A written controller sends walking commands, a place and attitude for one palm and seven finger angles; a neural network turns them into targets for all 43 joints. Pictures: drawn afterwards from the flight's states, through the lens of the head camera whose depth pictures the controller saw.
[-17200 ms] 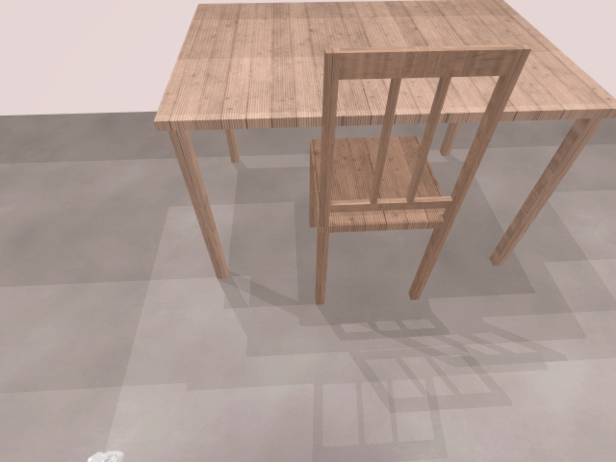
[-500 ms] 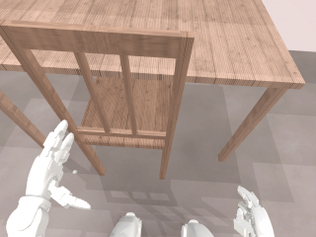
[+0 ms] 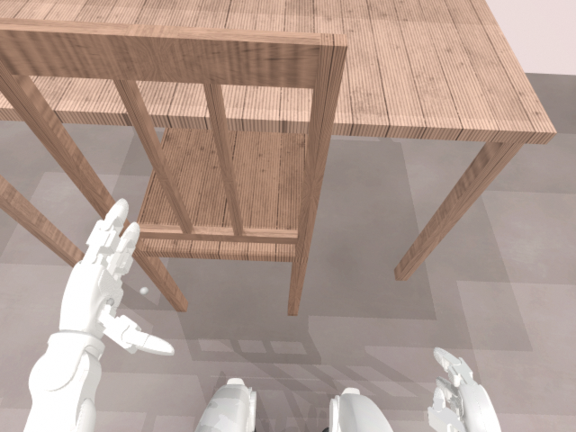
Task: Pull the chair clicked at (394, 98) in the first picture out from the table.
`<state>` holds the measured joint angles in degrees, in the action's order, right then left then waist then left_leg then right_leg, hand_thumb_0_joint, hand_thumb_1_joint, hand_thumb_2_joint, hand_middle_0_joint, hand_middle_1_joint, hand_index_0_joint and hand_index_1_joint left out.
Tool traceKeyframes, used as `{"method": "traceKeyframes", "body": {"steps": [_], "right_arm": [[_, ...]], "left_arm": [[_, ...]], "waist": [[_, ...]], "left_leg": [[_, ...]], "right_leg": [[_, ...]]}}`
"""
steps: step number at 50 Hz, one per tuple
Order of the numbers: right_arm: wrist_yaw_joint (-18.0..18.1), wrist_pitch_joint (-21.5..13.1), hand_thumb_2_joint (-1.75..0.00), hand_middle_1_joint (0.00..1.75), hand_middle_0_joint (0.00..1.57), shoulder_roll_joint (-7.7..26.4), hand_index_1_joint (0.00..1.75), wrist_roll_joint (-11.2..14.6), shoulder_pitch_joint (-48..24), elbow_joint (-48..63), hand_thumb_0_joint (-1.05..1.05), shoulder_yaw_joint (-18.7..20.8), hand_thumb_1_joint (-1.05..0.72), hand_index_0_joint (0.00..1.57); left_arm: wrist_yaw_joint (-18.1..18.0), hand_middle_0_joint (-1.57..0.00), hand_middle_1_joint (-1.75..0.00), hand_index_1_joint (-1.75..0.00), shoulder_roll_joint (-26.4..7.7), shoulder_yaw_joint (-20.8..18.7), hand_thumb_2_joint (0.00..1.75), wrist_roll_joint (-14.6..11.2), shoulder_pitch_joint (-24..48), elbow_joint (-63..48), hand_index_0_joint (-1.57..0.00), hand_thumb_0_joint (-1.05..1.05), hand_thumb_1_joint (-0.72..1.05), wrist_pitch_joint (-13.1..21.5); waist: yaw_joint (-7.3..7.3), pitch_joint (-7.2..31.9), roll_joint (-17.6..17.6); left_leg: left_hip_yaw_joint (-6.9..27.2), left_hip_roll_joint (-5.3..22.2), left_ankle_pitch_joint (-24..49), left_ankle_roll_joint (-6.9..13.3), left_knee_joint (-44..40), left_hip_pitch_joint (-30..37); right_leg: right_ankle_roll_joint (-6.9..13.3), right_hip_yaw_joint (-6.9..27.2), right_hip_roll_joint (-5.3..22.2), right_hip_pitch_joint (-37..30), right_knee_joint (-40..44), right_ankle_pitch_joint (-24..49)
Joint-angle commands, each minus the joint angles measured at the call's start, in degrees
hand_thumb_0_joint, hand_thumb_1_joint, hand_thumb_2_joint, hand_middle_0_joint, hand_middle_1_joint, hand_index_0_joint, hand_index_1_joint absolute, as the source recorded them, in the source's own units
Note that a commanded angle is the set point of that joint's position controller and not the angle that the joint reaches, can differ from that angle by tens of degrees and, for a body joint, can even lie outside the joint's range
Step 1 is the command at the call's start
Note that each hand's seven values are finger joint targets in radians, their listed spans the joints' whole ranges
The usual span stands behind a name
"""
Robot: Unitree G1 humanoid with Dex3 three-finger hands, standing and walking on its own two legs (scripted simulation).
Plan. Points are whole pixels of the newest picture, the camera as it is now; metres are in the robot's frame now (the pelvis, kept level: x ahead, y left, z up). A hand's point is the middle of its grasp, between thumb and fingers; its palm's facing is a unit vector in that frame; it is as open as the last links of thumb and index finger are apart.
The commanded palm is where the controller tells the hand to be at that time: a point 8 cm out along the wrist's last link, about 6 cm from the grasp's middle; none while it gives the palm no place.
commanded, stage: aim the fingers beside a spindle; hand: left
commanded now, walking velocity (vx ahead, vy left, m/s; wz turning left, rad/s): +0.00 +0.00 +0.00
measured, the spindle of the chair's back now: (163, 173) +0.48 +0.22 +0.03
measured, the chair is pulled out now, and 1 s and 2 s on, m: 0.00 0.00 0.00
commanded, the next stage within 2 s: push the fingers through the gap in 1.28 s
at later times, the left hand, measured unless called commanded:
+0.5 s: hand (156, 273) +0.32 +0.20 +0.01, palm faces -0.02 -1.00 -0.04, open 16.9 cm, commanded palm +0.31 +0.24 +0.01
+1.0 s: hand (168, 266) +0.33 +0.19 +0.00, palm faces +0.00 -1.00 -0.06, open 16.9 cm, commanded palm +0.31 +0.24 +0.01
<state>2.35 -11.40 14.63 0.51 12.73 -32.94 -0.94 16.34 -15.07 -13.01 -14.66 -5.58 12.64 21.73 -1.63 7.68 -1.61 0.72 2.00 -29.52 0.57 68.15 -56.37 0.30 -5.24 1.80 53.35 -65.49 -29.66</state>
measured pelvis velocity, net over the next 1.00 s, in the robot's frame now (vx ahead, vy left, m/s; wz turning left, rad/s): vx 0.00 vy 0.00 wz -0.01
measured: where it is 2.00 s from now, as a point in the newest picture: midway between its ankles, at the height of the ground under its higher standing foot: outside the picture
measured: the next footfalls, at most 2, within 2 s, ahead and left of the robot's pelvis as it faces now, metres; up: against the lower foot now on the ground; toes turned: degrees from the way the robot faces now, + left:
none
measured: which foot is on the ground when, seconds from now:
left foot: down 0.00-1.00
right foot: down 0.00-1.00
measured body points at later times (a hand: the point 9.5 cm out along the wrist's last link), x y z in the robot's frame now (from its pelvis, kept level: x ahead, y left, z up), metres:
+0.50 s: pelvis +0.00 +0.00 -0.01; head +0.10 +0.01 +0.42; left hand +0.31 +0.25 +0.02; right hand +0.16 -0.25 -0.11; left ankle +0.03 +0.11 -0.64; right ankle +0.02 -0.12 -0.64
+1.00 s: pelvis +0.00 +0.00 -0.02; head +0.12 +0.01 +0.42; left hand +0.33 +0.24 +0.01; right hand +0.14 -0.25 -0.12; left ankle +0.03 +0.11 -0.64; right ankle +0.02 -0.12 -0.64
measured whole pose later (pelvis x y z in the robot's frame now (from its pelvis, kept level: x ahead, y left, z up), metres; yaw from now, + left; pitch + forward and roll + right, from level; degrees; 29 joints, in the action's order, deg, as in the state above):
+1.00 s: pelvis +0.00 +0.00 -0.02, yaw -1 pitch +22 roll -2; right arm 0.9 -6.5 14.6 0.0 12.8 -32.9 -0.8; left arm 12.8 -14.7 -13.3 -11.8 5.3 21.4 23.1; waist -2.2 8.1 -1.6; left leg -0.1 2.2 -30.9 0.7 72.4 -63.3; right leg 0.3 -4.2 1.8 61.0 -70.4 -31.1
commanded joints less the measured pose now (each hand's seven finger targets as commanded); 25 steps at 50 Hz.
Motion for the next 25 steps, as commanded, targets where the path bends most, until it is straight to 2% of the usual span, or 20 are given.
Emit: {"method": "traceKeyframes", "body": {"steps": [1,5,7,8,9,10,11,12,16,17,18,20,23,25], "right_arm": [[0.61,-2.63,-0.9,0.3,0.2,8.53,0.3,0.27,-0.83,7.85,0.0,3.59,-0.9,0.2],[0.7,-2.29,-0.9,0.3,0.2,8.64,0.3,0.08,-0.75,7.69,0.0,3.6,-0.9,0.2],[0.54,-2.08,-0.9,0.3,0.2,8.36,0.3,0.09,-0.59,7.81,0.0,3.56,-0.9,0.2],[0.59,-1.94,-0.9,0.3,0.2,8.52,0.3,0.12,-0.54,7.6,0.0,3.58,-0.9,0.2],[0.58,-1.91,-0.9,0.3,0.2,8.41,0.3,0.17,-0.67,7.63,0.0,3.54,-0.9,0.2],[0.6,-1.87,-0.9,0.3,0.2,8.45,0.3,0.09,-0.54,7.7,0.0,3.51,-0.9,0.2],[0.63,-1.81,-0.9,0.3,0.2,8.67,0.3,0.05,-0.36,7.35,0.0,3.64,-0.9,0.2],[0.59,-1.76,-0.9,0.3,0.2,8.58,0.3,0.03,-0.38,7.38,0.0,3.61,-0.9,0.2],[0.34,-1.48,-0.9,0.3,0.2,8.62,0.3,-0.13,-0.15,7.58,0.0,3.68,-0.9,0.2],[0.3,-1.26,-0.9,0.3,0.2,8.66,0.3,-0.05,-0.14,7.42,0.0,3.72,-0.9,0.2],[0.27,-1.14,-0.9,0.3,0.2,8.62,0.3,-0.04,-0.19,7.43,0.0,3.74,-0.9,0.2],[0.29,-0.96,-0.9,0.3,0.2,8.75,0.3,-0.02,-0.14,7.37,0.0,3.62,-0.9,0.2],[0.22,-1.01,-0.9,0.3,0.2,8.58,0.3,-0.15,-0.12,7.1,0.0,3.74,-0.9,0.2],[0.39,-0.96,-0.9,0.3,0.2,8.98,0.3,-0.16,0.14,6.88,0.0,3.8,-0.9,0.2]], "left_arm": [[-0.49,-0.06,-0.08,-0.08,-8.18,-3.29,0.3,-0.49,9.15,-9.71,-0.06,0.0,-0.5,3.93],[-0.83,-0.06,-0.08,-0.08,-10.36,-5.47,0.3,-0.23,11.07,-8.89,-0.06,0.0,-0.5,4.38],[-0.55,-0.06,-0.08,-0.08,-9.52,-4.87,0.3,-0.28,11.63,-8.49,-0.06,0.0,-0.5,4.27],[-0.56,-0.06,-0.08,-0.08,-9.68,-4.84,0.3,-0.07,12.69,-7.76,-0.06,0.0,-0.5,4.36],[-0.42,-0.06,-0.08,-0.08,-8.2,-3.27,0.3,0.11,13.79,-7.41,-0.06,0.0,-0.5,4.35],[-0.44,-0.06,-0.08,-0.08,-8.26,-3.12,0.3,0.09,14.69,-7.28,-0.06,0.0,-0.5,4.27],[-0.55,-0.06,-0.08,-0.08,-9.47,-4.2,0.3,0.1,15.86,-7.11,-0.06,0.0,-0.5,4.36],[-0.48,-0.06,-0.08,-0.08,-9.21,-3.93,0.3,0.04,15.95,-6.84,-0.06,0.0,-0.5,4.33],[-0.5,-0.06,-0.08,-0.08,-9.83,-4.8,0.3,0.12,14.67,-6.35,-0.06,0.0,-0.5,4.32],[-0.55,-0.06,-0.08,-0.08,-9.43,-4.67,0.3,0.03,14.92,-5.26,-0.06,0.0,-0.5,4.14],[-0.55,-0.06,-0.08,-0.08,-9.26,-4.8,0.3,-0.15,15.42,-4.98,-0.06,0.0,-0.5,4.17],[-0.64,-0.06,-0.08,-0.08,-10.03,-4.98,0.3,0.25,16.92,-4.8,-0.06,0.0,-0.5,4.52],[-1.06,-0.06,-0.08,-0.08,-7.73,-2.09,0.3,0.84,20.24,-5.75,-0.06,0.0,-0.5,5.02],[-1.62,-0.06,-0.08,-0.08,-8.38,-2.38,0.3,1.25,21.36,-4.73,-0.06,0.0,-0.5,5.2]], "waist": [[-0.81,16.32,-0.04],[-0.11,18.03,-1.19],[-0.06,18.69,-1.72],[-0.28,18.53,-1.06],[-0.59,18.19,-1.84],[-0.93,18.11,-1.88],[-0.75,19.06,-1.38],[-0.51,19.16,-2.38],[0.08,21.03,-2.45],[-0.28,20.43,-0.42],[-0.36,19.82,-0.28],[-0.32,19.83,-1.58],[-0.97,20.44,-3.29],[-1.39,20.22,-1.44]], "left_leg": [[1.99,-1.26,13.01,0.48,-9.39,12.51],[1.77,-1.38,13.24,0.53,-8.66,11.92],[1.49,-1.49,14.45,0.46,-8.38,12.05],[1.77,-1.34,14.29,0.4,-8.32,11.82],[1.75,-1.36,14.05,0.41,-8.15,12.2],[1.81,-1.31,14.02,0.57,-7.87,12.08],[1.86,-1.33,13.91,0.53,-7.62,11.84],[1.75,-1.44,13.92,0.45,-7.53,11.73],[1.73,-1.41,15.93,0.39,-7.05,12.17],[1.76,-1.36,15.19,0.43,-6.88,11.32],[1.55,-1.44,14.98,0.5,-6.63,10.44],[1.74,-1.4,14.7,0.49,-6.46,10.31],[2.39,-1.14,14.6,0.2,-6.38,12.15],[2.69,-1.06,14.18,0.41,-5.96,11.51]], "right_leg": [[1.02,1.87,-1.57,-6.24,8.89,10.37],[1.29,2.37,-1.53,-6.83,8.34,10.61],[1.29,2.53,-1.37,-7.49,8.09,12.16],[1.28,2.36,-1.37,-6.77,7.77,11.86],[1.27,2.31,-1.44,-5.64,7.61,11.46],[1.26,2.29,-1.49,-5.18,7.56,11.25],[1.23,2.48,-1.35,-5.54,7.52,11.34],[1.33,2.69,-1.33,-5.77,7.45,11.4],[1.43,2.58,-1.28,-6.15,6.64,13.18],[1.28,2.54,-1.36,-5.87,6.6,12.78],[1.24,2.7,-1.3,-5.91,6.68,13.0],[1.48,2.63,-1.42,-4.92,6.12,12.14],[1.47,2.19,-1.25,-2.27,5.52,10.78],[1.49,2.1,-1.38,-1.48,5.38,10.1]]}}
